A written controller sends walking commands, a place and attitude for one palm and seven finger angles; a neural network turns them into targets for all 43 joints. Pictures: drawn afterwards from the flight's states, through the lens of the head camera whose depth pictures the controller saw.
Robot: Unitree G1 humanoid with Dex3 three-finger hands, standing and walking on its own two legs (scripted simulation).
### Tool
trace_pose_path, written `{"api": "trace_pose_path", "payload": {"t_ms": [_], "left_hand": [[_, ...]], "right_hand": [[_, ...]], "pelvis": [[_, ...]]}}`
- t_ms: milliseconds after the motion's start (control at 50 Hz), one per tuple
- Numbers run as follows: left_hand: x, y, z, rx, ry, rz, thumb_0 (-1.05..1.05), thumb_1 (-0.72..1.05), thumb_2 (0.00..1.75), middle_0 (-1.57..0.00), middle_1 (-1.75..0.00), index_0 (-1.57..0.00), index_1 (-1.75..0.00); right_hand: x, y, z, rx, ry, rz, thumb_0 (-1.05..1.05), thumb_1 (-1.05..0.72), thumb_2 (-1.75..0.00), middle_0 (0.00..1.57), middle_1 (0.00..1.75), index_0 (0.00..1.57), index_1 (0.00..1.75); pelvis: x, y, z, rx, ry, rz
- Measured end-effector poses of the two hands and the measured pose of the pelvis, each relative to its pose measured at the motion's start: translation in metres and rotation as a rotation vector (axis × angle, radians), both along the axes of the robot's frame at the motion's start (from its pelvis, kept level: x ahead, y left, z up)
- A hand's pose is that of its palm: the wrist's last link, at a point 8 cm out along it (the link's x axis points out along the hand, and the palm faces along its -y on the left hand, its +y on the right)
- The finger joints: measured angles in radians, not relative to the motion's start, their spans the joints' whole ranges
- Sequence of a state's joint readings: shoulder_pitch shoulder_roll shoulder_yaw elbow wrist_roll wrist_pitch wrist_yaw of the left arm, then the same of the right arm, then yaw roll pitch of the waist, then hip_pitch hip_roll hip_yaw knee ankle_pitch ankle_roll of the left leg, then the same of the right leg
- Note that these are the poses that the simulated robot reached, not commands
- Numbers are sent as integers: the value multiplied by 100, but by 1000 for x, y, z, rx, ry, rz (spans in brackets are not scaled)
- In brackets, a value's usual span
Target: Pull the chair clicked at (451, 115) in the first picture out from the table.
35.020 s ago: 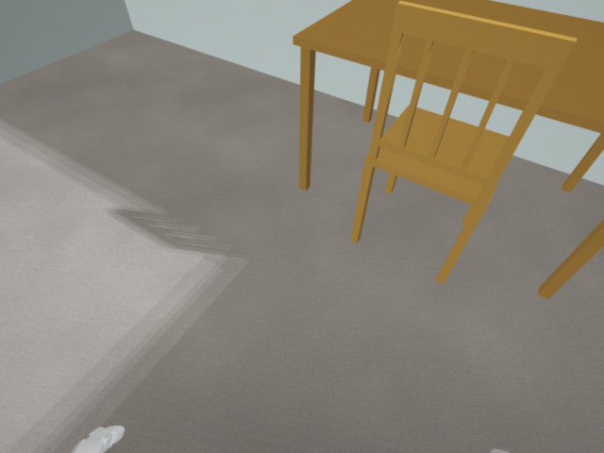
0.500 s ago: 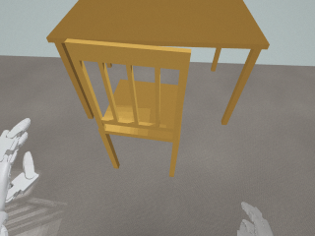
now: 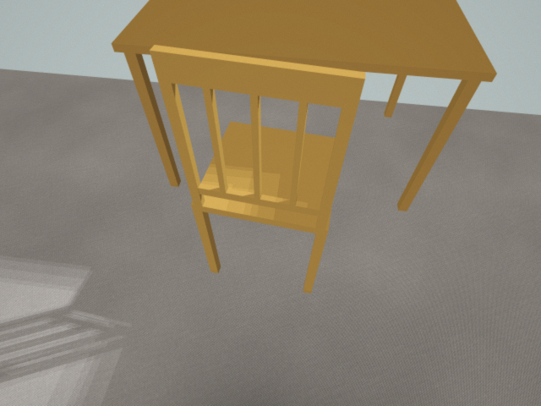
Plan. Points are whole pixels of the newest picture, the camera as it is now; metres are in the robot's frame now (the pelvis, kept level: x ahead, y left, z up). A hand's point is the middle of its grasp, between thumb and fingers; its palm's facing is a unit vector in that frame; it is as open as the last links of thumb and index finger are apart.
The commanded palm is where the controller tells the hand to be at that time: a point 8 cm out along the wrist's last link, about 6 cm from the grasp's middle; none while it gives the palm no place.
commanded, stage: let the arm hang, fingers relaxed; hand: left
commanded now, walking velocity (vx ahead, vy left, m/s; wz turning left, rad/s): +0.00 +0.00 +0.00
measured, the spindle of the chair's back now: (256, 152) +0.65 +0.07 -0.07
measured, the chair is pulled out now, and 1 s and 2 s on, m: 0.29 0.29 0.29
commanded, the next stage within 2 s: look to check the result in 0.56 s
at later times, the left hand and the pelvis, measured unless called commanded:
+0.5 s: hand out of the picture +0.01 +0.14 -0.17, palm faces -0.01 -0.99 -0.17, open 7.3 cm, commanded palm none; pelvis +0.01 -0.01 +0.00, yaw -1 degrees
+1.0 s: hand out of the picture +0.01 +0.14 -0.17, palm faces +0.01 -0.99 -0.17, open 7.3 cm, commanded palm none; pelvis +0.01 -0.02 +0.00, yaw -1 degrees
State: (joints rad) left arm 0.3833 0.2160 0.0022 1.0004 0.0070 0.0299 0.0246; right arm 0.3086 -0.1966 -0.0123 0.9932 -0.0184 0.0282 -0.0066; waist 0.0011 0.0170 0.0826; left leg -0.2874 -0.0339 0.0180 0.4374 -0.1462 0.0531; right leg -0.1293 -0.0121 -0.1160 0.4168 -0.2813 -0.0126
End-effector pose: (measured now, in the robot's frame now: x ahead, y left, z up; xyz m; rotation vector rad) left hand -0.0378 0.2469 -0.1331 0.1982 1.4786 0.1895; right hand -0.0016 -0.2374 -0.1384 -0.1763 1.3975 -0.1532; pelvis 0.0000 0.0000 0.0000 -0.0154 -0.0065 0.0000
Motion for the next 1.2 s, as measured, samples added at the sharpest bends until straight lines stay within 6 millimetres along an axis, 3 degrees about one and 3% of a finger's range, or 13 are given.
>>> {"api": "trace_pose_path", "payload": {"t_ms": [80,160,420,680,1200], "left_hand": [[-12,-2,4,5,36,6,0,93,90,-20,-30,-20,-30],[-10,-11,4,-8,33,7,0,92,90,-20,-30,-20,-30],[37,-53,-9,-87,-60,-24,1,91,90,-20,-30,-20,-30],[49,-51,-8,-63,-76,-19,1,92,90,-20,-30,-20,-30],[38,-61,-10,-83,-55,-2,0,91,90,-20,-30,-20,-30]], "right_hand": [[-2,12,-6,37,5,-8,0,-92,-89,19,30,20,30],[-3,19,-11,59,15,-16,1,-93,-89,20,30,20,30],[-10,20,-10,67,32,-60,0,-92,-89,19,30,20,30],[-11,18,-10,75,55,-71,0,-91,-89,19,30,20,30],[-9,11,-9,62,53,-64,0,-91,-89,19,30,20,30]], "pelvis": [[0,1,1,6,-1,-5],[2,1,1,10,0,-9],[12,-8,1,16,-7,-19],[16,-16,1,14,-10,-16],[14,-20,1,11,-16,-12]]}}
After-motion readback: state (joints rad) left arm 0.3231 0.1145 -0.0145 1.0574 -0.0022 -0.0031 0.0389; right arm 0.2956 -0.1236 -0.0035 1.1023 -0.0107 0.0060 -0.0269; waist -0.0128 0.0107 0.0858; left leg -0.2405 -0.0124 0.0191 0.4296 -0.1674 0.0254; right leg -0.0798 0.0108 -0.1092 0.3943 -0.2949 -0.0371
